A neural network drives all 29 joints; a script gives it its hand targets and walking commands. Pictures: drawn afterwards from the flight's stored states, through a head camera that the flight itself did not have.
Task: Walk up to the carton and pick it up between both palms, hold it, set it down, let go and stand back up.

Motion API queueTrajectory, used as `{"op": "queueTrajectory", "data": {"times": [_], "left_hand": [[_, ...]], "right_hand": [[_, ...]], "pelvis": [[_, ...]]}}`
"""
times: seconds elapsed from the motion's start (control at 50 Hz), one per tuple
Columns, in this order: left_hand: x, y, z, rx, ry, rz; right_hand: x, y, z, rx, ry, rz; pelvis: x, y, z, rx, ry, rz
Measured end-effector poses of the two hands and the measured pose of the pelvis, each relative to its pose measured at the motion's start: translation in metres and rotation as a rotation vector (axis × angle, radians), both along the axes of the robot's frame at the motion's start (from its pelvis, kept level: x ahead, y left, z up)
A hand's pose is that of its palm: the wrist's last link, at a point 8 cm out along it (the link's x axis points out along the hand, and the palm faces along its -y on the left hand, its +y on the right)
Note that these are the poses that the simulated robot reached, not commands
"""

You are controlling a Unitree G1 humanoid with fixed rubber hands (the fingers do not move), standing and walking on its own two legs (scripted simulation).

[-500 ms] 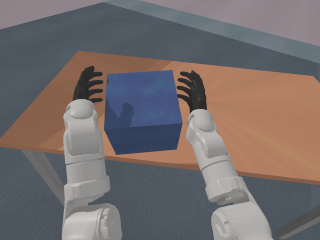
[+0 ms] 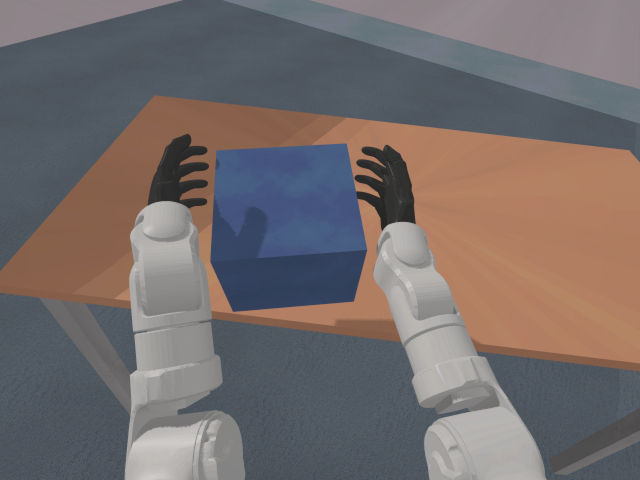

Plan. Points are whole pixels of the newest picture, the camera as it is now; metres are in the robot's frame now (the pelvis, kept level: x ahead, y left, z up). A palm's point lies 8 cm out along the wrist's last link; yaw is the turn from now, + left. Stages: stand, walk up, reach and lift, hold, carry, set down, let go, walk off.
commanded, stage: hold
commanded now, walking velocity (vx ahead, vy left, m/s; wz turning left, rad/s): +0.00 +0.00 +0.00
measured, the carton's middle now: (288, 229) +0.40 +0.00 +0.11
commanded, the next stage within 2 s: none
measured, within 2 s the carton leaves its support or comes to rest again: neither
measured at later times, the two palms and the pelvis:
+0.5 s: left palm (171, 208) +0.36 +0.13 +0.19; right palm (397, 217) +0.35 -0.12 +0.17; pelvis +0.00 +0.00 +0.00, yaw +0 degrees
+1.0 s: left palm (169, 205) +0.36 +0.14 +0.19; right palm (394, 214) +0.36 -0.12 +0.17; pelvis +0.00 +0.00 +0.00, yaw +0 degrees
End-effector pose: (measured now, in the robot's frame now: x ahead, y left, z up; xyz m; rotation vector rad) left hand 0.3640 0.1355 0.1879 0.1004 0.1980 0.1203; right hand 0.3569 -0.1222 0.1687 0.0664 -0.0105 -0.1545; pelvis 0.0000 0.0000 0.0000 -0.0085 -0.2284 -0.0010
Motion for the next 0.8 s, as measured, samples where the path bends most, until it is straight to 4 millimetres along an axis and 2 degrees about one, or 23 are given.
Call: {"op": "queueTrajectory", "data": {"times": [0.2, 0.4, 0.62, 0.8], "left_hand": [[-0.003, 0.000, 0.008, 0.011, -0.021, 0.009], [-0.003, -0.001, 0.000, 0.004, 0.011, 0.004], [-0.008, -0.001, 0.007, 0.003, -0.011, 0.011], [-0.004, 0.001, 0.004, 0.000, 0.013, 0.002]], "right_hand": [[0.000, 0.000, 0.008, 0.008, -0.021, 0.008], [-0.002, -0.001, -0.002, 0.012, 0.011, 0.007], [-0.006, -0.001, 0.006, 0.001, -0.010, 0.007], [-0.003, 0.001, 0.002, 0.002, 0.016, 0.006]], "pelvis": [[0.001, -0.001, 0.000, -0.001, -0.012, -0.002], [-0.003, -0.004, 0.000, 0.001, -0.007, 0.003], [-0.006, -0.005, 0.000, 0.002, -0.010, 0.001], [-0.008, -0.003, 0.000, 0.003, -0.006, 0.001]]}}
